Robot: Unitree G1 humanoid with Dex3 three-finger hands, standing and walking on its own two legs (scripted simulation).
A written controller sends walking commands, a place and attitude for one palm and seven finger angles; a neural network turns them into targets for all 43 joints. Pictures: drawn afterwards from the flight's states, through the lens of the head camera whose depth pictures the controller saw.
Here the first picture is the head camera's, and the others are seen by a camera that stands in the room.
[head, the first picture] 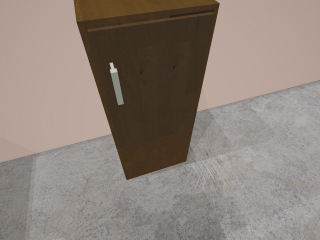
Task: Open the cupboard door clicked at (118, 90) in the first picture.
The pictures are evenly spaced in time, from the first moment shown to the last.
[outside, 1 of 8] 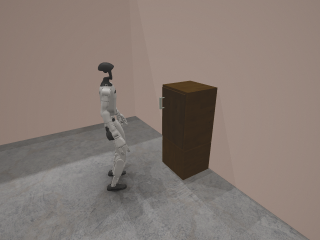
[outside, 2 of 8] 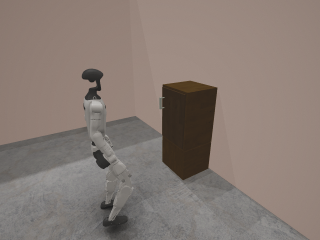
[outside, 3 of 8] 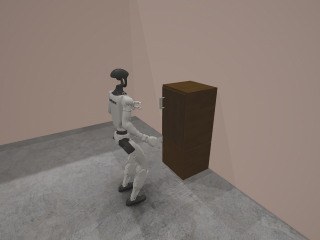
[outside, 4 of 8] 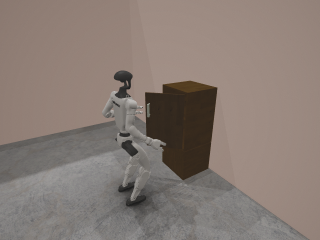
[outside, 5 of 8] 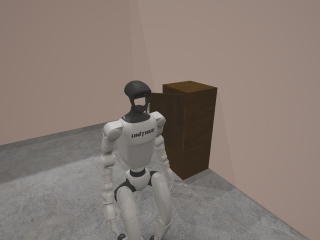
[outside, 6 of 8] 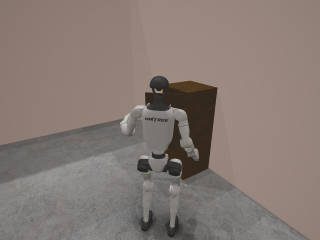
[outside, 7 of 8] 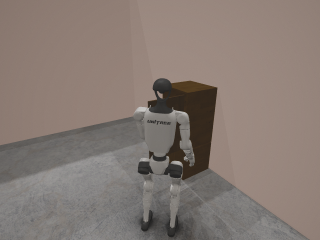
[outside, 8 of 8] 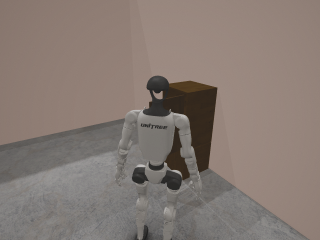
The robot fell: no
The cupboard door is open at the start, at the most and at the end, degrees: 0 94 94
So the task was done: yes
